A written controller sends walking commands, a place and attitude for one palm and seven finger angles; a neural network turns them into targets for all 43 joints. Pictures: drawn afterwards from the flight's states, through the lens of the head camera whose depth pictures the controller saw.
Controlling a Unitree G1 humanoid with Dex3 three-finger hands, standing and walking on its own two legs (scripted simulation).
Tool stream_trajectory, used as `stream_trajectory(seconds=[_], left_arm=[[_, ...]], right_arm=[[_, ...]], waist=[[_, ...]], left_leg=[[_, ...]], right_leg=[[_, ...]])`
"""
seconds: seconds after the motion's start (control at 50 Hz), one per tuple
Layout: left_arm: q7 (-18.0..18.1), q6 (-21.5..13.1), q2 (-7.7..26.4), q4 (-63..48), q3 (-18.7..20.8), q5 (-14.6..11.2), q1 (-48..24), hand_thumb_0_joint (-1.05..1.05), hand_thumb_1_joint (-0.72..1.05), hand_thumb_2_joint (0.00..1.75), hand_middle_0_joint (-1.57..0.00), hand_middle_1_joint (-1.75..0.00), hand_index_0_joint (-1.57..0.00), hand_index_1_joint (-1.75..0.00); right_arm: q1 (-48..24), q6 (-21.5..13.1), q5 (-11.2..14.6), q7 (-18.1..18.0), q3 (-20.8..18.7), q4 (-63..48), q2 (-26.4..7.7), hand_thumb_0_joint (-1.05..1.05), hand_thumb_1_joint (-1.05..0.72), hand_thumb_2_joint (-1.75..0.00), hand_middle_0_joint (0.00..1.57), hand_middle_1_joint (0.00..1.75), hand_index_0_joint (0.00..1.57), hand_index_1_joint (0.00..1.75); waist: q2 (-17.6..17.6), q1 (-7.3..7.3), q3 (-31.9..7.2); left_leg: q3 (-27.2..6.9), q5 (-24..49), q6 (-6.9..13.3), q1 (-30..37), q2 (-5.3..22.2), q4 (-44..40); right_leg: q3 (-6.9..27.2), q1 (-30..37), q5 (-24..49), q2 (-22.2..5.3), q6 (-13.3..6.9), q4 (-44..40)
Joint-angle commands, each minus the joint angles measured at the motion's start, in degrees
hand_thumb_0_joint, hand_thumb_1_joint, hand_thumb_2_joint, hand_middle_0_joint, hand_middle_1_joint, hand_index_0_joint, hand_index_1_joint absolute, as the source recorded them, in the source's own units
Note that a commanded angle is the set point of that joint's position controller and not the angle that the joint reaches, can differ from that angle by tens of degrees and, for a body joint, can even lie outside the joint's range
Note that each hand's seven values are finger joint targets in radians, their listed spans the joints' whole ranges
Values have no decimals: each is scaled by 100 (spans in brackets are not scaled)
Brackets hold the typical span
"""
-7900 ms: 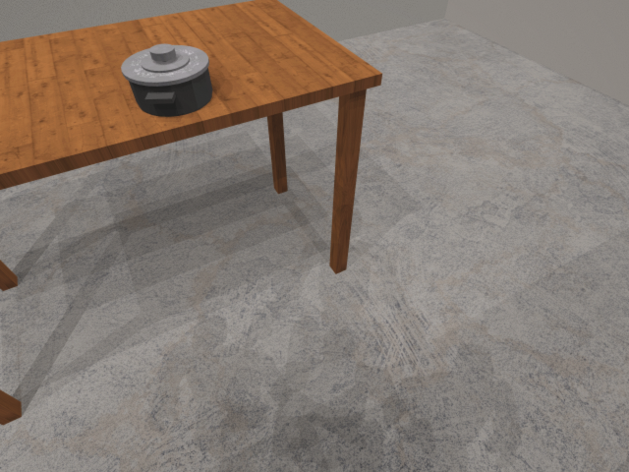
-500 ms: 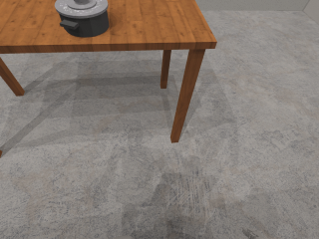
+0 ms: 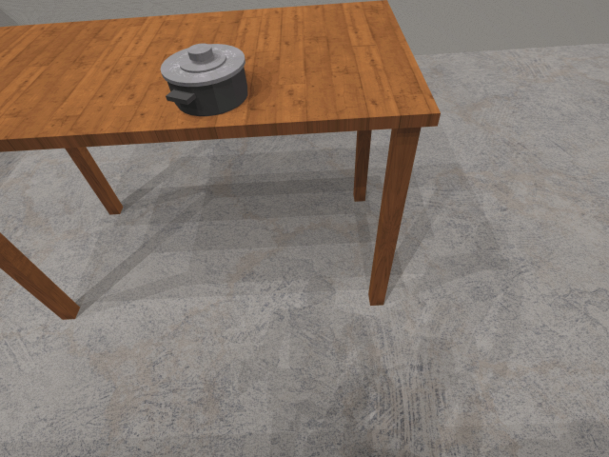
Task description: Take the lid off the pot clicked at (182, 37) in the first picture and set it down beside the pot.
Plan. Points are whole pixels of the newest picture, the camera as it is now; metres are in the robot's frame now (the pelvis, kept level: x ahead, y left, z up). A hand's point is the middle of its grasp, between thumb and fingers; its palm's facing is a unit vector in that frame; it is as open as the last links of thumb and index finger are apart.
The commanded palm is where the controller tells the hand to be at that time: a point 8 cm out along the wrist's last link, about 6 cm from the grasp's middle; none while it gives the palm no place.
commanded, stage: take the last steps up to it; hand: left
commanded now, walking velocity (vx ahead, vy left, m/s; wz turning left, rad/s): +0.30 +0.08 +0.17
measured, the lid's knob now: (200, 52) +0.82 +0.25 +0.15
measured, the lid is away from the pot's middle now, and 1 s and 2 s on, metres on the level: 0.00 0.00 0.00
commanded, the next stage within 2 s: come to a stop and stand still in 0.84 s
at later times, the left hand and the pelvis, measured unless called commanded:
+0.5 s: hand out of the picture -0.01 +0.24 -0.18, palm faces +0.17 -0.97 -0.18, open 7.4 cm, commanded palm none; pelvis +0.10 +0.08 -0.01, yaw +4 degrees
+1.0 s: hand (197, 306) +0.41 +0.25 -0.16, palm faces +0.04 -0.97 -0.23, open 7.4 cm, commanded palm none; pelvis +0.30 +0.06 -0.01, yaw +3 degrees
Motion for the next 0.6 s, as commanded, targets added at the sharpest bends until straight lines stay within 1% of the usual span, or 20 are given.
stream_trajectory(seconds=[0.0, 0.04, 0.06, 0.1, 0.16, 0.2, 0.24, 0.3, 0.32, 0.34, 0.36, 0.38, 0.4, 0.42, 0.44, 0.46, 0.48, 0.5, 0.52, 0.58], left_arm=[[75, -196, 1074, -143, 331, 25, 408, 0, 90, 90, -20, -30, -20, -30], [62, -271, 960, -10, 307, 32, 657, 0, 90, 90, -20, -30, -20, -30], [61, -288, 931, 62, 303, 42, 803, 0, 90, 90, -20, -30, -20, -30], [54, -330, 916, 222, 311, 59, 1113, 0, 90, 90, -20, -30, -20, -30], [33, -362, 906, 451, 288, 82, 1458, 0, 90, 90, -20, -30, -20, -30], [31, -370, 989, 542, 301, 105, 1475, 0, 90, 90, -20, -30, -20, -30], [22, -358, 999, 634, 295, 112, 1499, 0, 90, 90, -20, -30, -20, -30], [17, -310, 1066, 732, 318, 117, 1460, 0, 90, 90, -20, -30, -20, -30], [19, -290, 1083, 767, 328, 103, 1381, 0, 90, 90, -20, -30, -20, -30], [21, -260, 1040, 786, 334, 76, 1313, 0, 90, 90, -20, -30, -20, -30], [10, -240, 871, 814, 294, 65, 1341, 0, 90, 90, -20, -30, -20, -30], [-37, -201, 549, 707, 239, 39, 1429, 0, 90, 90, -20, -30, -20, -30], [-42, -209, 327, 460, 162, 30, 1198, 0, 90, 90, -20, -30, -20, -30], [-14, -196, 426, 366, 171, 48, 834, 0, 90, 90, -20, -30, -20, -30], [-43, -205, 437, 381, 205, 35, 617, 0, 90, 90, -20, -30, -20, -30], [-98, -203, 473, 464, 236, 42, 604, 0, 90, 90, -20, -30, -20, -30], [-138, -182, 440, 578, 235, 63, 784, 0, 90, 90, -20, -30, -20, -30], [-147, -136, 306, 640, 227, 76, 941, 0, 90, 90, -20, -30, -20, -30], [-147, -97, 263, 665, 239, 88, 1039, 0, 90, 90, -20, -30, -20, -30], [-167, -56, 296, 500, 265, 72, 861, 0, 90, 90, -20, -30, -20, -30]], right_arm=[[-103, -174, -98, 116, -162, -374, -490, 0, -90, -90, 20, 30, 20, 30], [-79, -185, -90, 134, -153, -334, -405, 0, -90, -90, 20, 30, 20, 30], [-151, -189, -92, 141, -151, -344, -382, 0, -90, -90, 20, 30, 20, 30], [-333, -216, -90, 165, -130, -375, -300, 0, -90, -90, 20, 30, 20, 30], [-566, -258, -76, 180, -89, -425, -235, 0, -90, -90, 20, 30, 20, 30], [-725, -292, -57, 205, -61, -493, -204, 0, -90, -90, 20, 30, 20, 30], [-833, -334, -50, 226, -21, -507, -123, 0, -90, -90, 20, 30, 20, 30], [-742, -429, -20, 220, 24, -486, -83, 0, -90, -90, 20, 30, 20, 30], [-512, -465, -21, 202, 25, -416, -87, 0, -90, -90, 20, 30, 20, 30], [-146, -515, -25, 167, 17, -285, -164, 0, -90, -90, 20, 30, 20, 30], [446, -576, -29, 95, -30, -75, -395, 0, -90, -90, 20, 30, 20, 30], [1218, -610, -88, 19, -201, 94, -1038, 0, -90, -90, 20, 30, 20, 30], [1827, -588, -80, -55, -281, 215, -1437, 0, -90, -90, 20, 30, 20, 30], [1678, -564, -70, -119, -252, 256, -1336, 0, -90, -90, 20, 30, 20, 30], [1272, -577, -49, -145, -185, 141, -1058, 0, -90, -90, 20, 30, 20, 30], [843, -608, -36, -141, -91, 41, -711, 0, -90, -90, 20, 30, 20, 30], [581, -670, -19, -145, -21, -2, -481, 0, -90, -90, 20, 30, 20, 30], [508, -729, -18, -150, 14, -17, -406, 0, -90, -90, 20, 30, 20, 30], [513, -773, -14, -158, 0, -5, -278, 0, -90, -90, 20, 30, 20, 30], [662, -857, 22, -176, 13, 36, -290, 0, -90, -90, 20, 30, 20, 30]], waist=[[-973, 132, 176], [-1116, 173, 152], [-1166, 225, 192], [-1052, 316, 205], [-1215, 420, 228], [-1213, 418, 328], [-1248, 432, 387], [-1309, 365, 328], [-1327, 232, 257], [-1101, 56, 145], [-569, -193, -132], [1046, -496, -495], [1681, -643, -470], [1195, -643, -363], [861, -495, -75], [485, -291, 223], [213, -70, 292], [298, 41, 355], [308, 115, 361], [143, 180, 302]], left_leg=[[-34, 809, -96, -1365, 561, 1508], [102, 1116, -178, -1403, 617, 1410], [156, 1176, -206, -1427, 664, 1302], [263, 1271, -241, -1553, 733, 988], [419, 1275, -248, -1606, 775, 431], [526, 1213, -206, -1429, 817, -84], [694, 1189, -148, -1023, 755, -664], [903, 952, -30, -174, 610, -1375], [1005, 1071, -12, 244, 541, -1718], [1159, 1302, -5, 1001, 432, -2198], [1039, 1159, 34, 1986, 479, -2613], [-533, 447, 350, 2968, 1594, -2964], [-2061, 397, 830, 3088, 2597, -3761], [-2170, 27, 1071, 2768, 2739, -3937], [-1913, 90, 1120, 2288, 2619, -3969], [-1352, 386, 1055, 1777, 2374, -4036], [-920, 778, 934, 1333, 2156, -4123], [-545, 1217, 873, 1130, 1998, -4191], [-266, 1622, 884, 1116, 1878, -4216], [-66, 2489, 1058, 1443, 1850, -4260]], right_leg=[[1517, 403, -753, -1634, -400, -2156], [1148, 530, -403, -1538, -340, -2176], [1125, 550, -423, -1560, -355, -2213], [1074, 782, -205, -1578, -373, -2225], [933, 1039, 151, -1590, -412, -2214], [870, 904, -51, -1685, -494, -2279], [711, 679, -93, -1651, -472, -2262], [575, 383, 109, -1626, -473, -1950], [431, 276, 167, -1531, -413, -1732], [245, -31, 154, -1365, -298, -1355], [16, -412, 381, -1110, -169, -428], [-461, -1472, -616, -480, 80, 1256], [-329, -2477, -1828, -39, 194, 2689], [196, -2770, -1655, -225, 81, 3469], [381, -2891, -1102, -427, 39, 3820], [442, -2705, -583, -589, 44, 3799], [419, -2331, -271, -646, 88, 3665], [376, -2157, -39, -632, 154, 3570], [346, -2129, 151, -606, 200, 3480], [367, -2379, 475, -613, 282, 3155]])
